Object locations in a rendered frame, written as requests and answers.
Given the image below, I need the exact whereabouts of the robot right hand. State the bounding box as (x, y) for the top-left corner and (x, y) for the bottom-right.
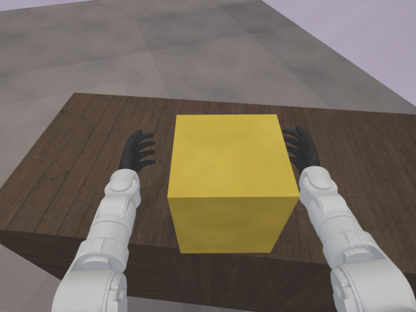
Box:
(282, 125), (321, 175)

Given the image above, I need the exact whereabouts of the carton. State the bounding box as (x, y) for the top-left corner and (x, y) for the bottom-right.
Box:
(167, 114), (300, 254)

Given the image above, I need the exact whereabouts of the robot right upper arm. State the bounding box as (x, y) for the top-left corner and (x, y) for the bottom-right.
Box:
(330, 258), (416, 312)

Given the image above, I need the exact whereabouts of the pedestal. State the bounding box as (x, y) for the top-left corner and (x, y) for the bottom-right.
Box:
(0, 92), (416, 312)

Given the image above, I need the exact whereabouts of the robot left upper arm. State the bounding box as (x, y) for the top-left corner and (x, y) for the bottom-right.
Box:
(53, 269), (127, 312)

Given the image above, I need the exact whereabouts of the robot left hand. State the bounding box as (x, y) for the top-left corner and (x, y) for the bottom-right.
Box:
(118, 129), (156, 174)

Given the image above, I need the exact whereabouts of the right robot forearm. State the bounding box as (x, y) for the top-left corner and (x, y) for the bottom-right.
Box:
(299, 166), (416, 308)

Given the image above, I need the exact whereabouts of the left robot forearm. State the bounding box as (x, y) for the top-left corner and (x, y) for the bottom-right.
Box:
(51, 169), (141, 312)

